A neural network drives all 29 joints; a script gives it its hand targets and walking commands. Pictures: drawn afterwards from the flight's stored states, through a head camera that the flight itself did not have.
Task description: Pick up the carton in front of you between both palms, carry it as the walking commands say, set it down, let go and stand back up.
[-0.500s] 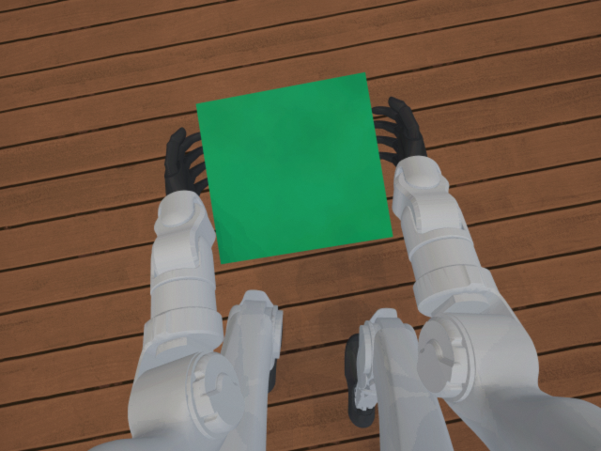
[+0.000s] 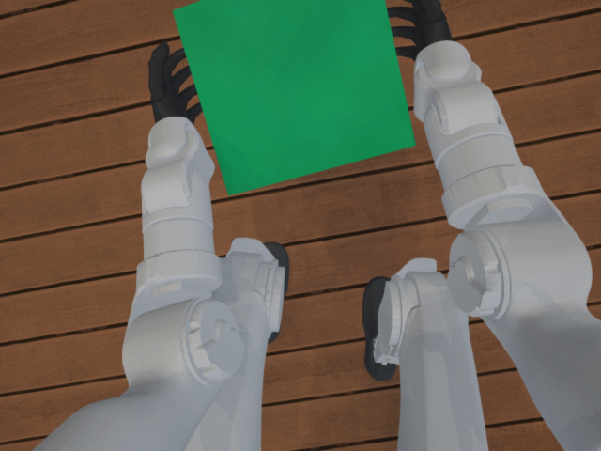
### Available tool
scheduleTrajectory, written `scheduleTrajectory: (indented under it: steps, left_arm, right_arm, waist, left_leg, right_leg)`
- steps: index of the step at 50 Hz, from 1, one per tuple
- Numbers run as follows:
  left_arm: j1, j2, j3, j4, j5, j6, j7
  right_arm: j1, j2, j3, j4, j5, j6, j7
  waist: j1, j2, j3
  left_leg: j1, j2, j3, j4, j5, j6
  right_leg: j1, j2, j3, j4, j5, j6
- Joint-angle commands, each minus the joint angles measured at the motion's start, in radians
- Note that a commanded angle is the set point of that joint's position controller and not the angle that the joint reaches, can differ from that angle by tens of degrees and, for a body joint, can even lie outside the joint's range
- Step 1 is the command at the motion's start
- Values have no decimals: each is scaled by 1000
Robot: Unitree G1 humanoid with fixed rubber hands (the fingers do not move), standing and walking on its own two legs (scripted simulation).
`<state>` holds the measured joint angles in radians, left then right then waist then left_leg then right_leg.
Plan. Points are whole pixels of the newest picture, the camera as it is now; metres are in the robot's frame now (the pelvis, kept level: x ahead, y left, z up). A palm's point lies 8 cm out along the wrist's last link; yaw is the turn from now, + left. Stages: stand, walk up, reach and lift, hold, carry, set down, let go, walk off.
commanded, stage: set down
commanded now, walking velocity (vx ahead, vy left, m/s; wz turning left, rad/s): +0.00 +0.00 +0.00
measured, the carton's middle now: (304, 96) +0.52 +0.07 -0.22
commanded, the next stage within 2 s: none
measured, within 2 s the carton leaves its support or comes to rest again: rests again in 1.16 s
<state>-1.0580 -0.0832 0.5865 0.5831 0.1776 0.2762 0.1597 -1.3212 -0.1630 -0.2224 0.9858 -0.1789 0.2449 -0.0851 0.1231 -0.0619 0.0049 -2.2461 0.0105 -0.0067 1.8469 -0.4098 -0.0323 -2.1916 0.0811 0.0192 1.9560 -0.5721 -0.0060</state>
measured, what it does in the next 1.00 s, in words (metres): lowers itself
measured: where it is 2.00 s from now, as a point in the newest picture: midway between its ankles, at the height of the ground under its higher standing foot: (322, 328)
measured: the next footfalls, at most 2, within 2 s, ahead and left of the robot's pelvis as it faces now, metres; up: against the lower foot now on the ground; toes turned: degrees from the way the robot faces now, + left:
none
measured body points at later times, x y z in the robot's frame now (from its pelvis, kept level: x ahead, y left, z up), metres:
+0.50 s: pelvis +0.01 -0.01 -0.05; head +0.37 -0.02 +0.22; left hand +0.49 +0.24 -0.19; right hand +0.58 -0.05 -0.23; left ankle +0.14 +0.13 -0.41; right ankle +0.09 -0.11 -0.41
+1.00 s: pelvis +0.01 +0.00 -0.06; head +0.37 -0.03 +0.20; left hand +0.50 +0.26 -0.20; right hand +0.58 -0.04 -0.24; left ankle +0.14 +0.13 -0.41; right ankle +0.09 -0.11 -0.41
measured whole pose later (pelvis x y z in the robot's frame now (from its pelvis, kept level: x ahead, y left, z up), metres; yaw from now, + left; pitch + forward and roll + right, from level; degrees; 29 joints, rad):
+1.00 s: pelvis +0.01 +0.00 -0.06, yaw +2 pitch +43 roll +5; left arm -1.28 0.10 0.71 0.87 0.11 0.18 0.02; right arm -1.51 -0.23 -0.12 1.15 -0.19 0.19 -0.01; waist 0.18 0.04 0.19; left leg -2.34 -0.04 -0.01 2.05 -0.47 -0.07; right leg -2.30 0.09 0.04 2.18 -0.64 -0.01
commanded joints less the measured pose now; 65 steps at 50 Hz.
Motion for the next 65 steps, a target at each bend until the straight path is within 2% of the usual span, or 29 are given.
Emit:
scheduleTrajectory:
  steps: [1,5,9,11,17,19,20,21,23,28,37,49,58,65]
  left_arm:
    - [-728,-681,-511,-16,-118,-46,-245]
    - [-747,-653,-497,-2,-138,-61,-240]
    - [-640,-687,-398,147,-138,-53,-265]
    - [-612,-701,-371,182,-143,-49,-284]
    - [-630,-737,-401,167,-219,-53,-321]
    - [-645,-728,-408,159,-233,-54,-328]
    - [-665,-695,-396,165,-228,-53,-331]
    - [-645,-698,-393,183,-219,-46,-337]
    - [-635,-692,-385,193,-212,-44,-347]
    - [-620,-664,-329,244,-173,-39,-347]
    - [-596,-595,-236,317,-124,-39,-335]
    - [-535,-512,-158,388,-99,-51,-332]
    - [-497,-447,-142,422,-97,-63,-327]
    - [-469,-403,-132,447,-105,-84,-304]
  right_arm:
    - [-476,868,319,4,126,-32,247]
    - [-528,838,349,15,160,-44,241]
    - [-567,771,346,17,150,-68,235]
    - [-586,751,357,-14,151,-77,229]
    - [-627,775,426,-117,190,-95,203]
    - [-628,781,439,-118,198,-94,195]
    - [-602,781,433,-87,192,-91,192]
    - [-596,761,425,-76,183,-90,190]
    - [-584,758,412,-64,182,-88,188]
    - [-590,692,362,-7,159,-91,196]
    - [-551,573,281,82,87,-86,215]
    - [-441,490,226,126,8,-75,211]
    - [-356,434,199,165,-31,-72,204]
    - [-353,351,207,156,-47,-88,190]
  waist:
    - [77,-52,-1101]
    - [95,-66,-1080]
    - [89,-118,-955]
    - [84,-138,-937]
    - [61,-186,-1020]
    - [64,-191,-1025]
    - [70,-193,-992]
    - [75,-171,-949]
    - [72,-165,-923]
    - [58,-138,-821]
    - [24,-129,-684]
    - [-15,-125,-592]
    - [-39,-105,-531]
    - [-40,-99,-534]
  left_leg:
    - [798,-124,91,-38,233,-40]
    - [770,-114,101,11,246,-41]
    - [674,-112,89,52,275,-36]
    - [619,-112,92,67,284,-36]
    - [530,-112,105,113,359,-44]
    - [492,-112,111,121,355,-48]
    - [451,-106,115,123,316,-47]
    - [414,-107,118,116,307,-53]
    - [400,-109,120,119,293,-51]
    - [415,-110,108,119,242,-42]
    - [401,-117,85,118,173,-36]
    - [334,-119,72,143,178,-36]
    - [285,-115,69,157,171,-39]
    - [307,-109,69,159,198,-53]
  right_leg:
    - [361,102,-24,-180,144,-15]
    - [362,96,-20,-132,157,-12]
    - [337,80,-11,-106,179,-17]
    - [371,73,-8,-93,208,-18]
    - [536,57,5,-52,383,-12]
    - [573,53,12,-43,412,-11]
    - [557,48,16,-50,372,-10]
    - [571,46,24,-46,393,-13]
    - [560,50,20,-39,387,-13]
    - [426,51,7,-48,257,-24]
    - [303,38,2,-44,154,-41]
    - [266,20,20,-33,208,-43]
    - [264,9,35,-26,249,-45]
    - [285,-4,34,-12,283,-35]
